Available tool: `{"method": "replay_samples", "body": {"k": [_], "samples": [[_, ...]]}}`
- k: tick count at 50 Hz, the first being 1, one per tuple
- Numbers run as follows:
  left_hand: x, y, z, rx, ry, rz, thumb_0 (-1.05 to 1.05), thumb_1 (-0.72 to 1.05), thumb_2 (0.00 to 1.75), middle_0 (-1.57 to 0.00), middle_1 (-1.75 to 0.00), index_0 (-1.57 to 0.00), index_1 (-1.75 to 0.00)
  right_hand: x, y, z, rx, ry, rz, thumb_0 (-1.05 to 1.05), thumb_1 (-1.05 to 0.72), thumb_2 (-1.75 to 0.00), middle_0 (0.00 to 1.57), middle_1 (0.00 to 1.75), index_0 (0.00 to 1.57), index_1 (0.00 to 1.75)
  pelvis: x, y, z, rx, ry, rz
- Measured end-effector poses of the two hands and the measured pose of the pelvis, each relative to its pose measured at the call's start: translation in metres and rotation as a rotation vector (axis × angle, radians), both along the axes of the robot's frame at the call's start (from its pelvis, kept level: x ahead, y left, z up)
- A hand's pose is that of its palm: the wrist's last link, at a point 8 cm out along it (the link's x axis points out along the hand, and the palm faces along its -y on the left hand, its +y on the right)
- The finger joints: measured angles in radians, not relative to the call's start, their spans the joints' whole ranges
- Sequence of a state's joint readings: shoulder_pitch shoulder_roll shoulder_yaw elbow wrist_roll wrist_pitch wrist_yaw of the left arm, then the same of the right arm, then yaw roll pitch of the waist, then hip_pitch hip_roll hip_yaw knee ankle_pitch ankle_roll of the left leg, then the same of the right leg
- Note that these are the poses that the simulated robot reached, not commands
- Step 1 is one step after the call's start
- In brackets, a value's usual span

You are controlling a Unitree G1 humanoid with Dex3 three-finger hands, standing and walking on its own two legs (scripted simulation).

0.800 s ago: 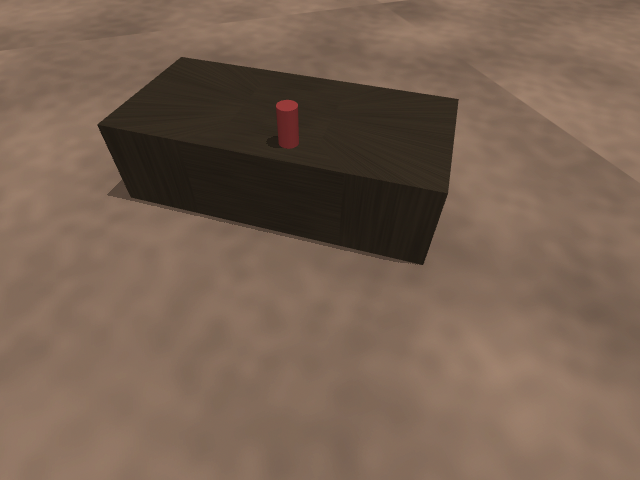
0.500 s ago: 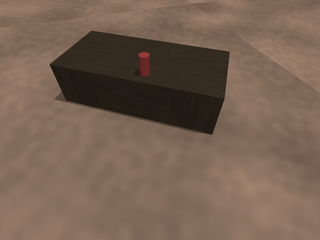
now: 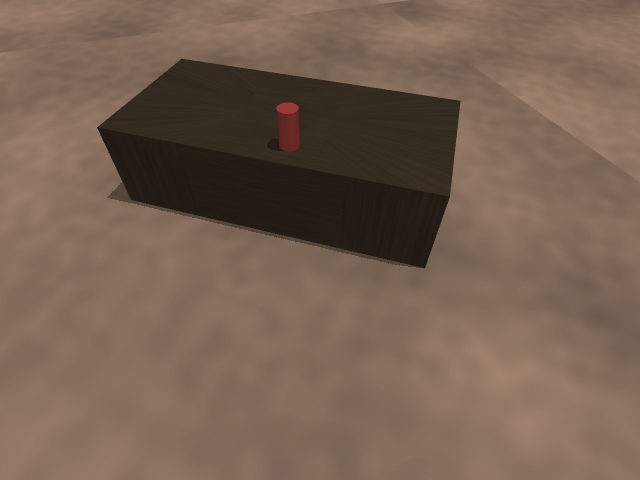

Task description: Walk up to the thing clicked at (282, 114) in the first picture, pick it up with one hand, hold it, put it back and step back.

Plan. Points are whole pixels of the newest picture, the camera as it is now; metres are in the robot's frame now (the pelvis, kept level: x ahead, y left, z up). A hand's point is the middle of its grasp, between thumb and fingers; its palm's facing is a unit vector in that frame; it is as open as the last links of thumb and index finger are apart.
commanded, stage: stand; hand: left
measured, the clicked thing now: (288, 127) +1.31 +0.13 -0.32
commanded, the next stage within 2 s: walk up in 0.32 s
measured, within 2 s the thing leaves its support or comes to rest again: neither
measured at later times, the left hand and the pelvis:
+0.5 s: hand out of the picture +0.07 +0.29 -0.15, palm faces -0.04 -0.93 -0.36, open 7.4 cm; pelvis +0.02 +0.02 -0.01, yaw -3 degrees
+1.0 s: hand (159, 341) +0.37 +0.28 -0.14, palm faces -0.21 -0.88 -0.43, open 7.4 cm; pelvis +0.20 +0.03 -0.03, yaw -10 degrees
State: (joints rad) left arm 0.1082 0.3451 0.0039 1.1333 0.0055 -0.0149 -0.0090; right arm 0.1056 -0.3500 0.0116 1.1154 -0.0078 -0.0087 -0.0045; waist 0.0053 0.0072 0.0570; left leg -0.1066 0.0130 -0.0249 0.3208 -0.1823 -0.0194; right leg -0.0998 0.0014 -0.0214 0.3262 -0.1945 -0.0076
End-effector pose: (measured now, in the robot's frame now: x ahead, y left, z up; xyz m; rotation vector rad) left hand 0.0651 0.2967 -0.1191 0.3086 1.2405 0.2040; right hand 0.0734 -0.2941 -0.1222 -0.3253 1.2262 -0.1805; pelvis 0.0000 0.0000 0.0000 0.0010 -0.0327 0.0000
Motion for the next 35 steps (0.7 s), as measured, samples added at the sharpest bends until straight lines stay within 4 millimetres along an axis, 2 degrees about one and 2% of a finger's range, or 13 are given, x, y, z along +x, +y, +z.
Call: {"method": "replay_samples", "body": {"k": [18, 23, 27, 31, 35], "samples": [[0.004, 0.003, 0.001, -0.006, -0.017, -0.010, 0.01, 0.90, 0.90, -0.20, -0.30, -0.20, -0.30, 0.002, -0.002, 0.002, 0.005, -0.017, -0.003, 0.01, -0.91, -0.90, 0.21, 0.30, 0.20, 0.30, 0.004, 0.001, -0.001, 0.003, 0.005, -0.012], [0.001, 0.022, 0.002, 0.011, -0.022, -0.030, 0.01, 0.90, 0.90, -0.20, -0.30, -0.21, -0.30, 0.011, -0.012, 0.005, -0.019, -0.055, -0.016, 0.01, -0.90, -0.90, 0.21, 0.30, 0.20, 0.30, 0.016, 0.011, -0.007, -0.005, 0.017, -0.039], [0.000, 0.048, 0.003, 0.026, 0.015, -0.026, 0.01, 0.90, 0.90, -0.20, -0.30, -0.21, -0.30, 0.027, -0.008, 0.013, -0.048, -0.064, -0.014, 0.01, -0.91, -0.90, 0.21, 0.30, 0.20, 0.30, 0.033, 0.028, -0.008, -0.019, 0.012, -0.055], [0.019, 0.079, -0.008, 0.042, 0.061, -0.047, 0.01, 0.90, 0.90, -0.20, -0.30, -0.21, -0.30, 0.043, 0.003, 0.017, -0.084, -0.112, -0.033, 0.01, -0.91, -0.90, 0.21, 0.30, 0.20, 0.30, 0.056, 0.048, -0.018, 0.003, 0.003, -0.083], [0.066, 0.087, -0.005, 0.046, 0.060, -0.110, 0.01, 0.90, 0.90, -0.20, -0.30, -0.20, -0.30, 0.040, 0.017, 0.023, -0.075, -0.121, -0.106, 0.01, -0.91, -0.90, 0.21, 0.30, 0.20, 0.30, 0.082, 0.056, -0.013, 0.008, 0.001, -0.110]]}}
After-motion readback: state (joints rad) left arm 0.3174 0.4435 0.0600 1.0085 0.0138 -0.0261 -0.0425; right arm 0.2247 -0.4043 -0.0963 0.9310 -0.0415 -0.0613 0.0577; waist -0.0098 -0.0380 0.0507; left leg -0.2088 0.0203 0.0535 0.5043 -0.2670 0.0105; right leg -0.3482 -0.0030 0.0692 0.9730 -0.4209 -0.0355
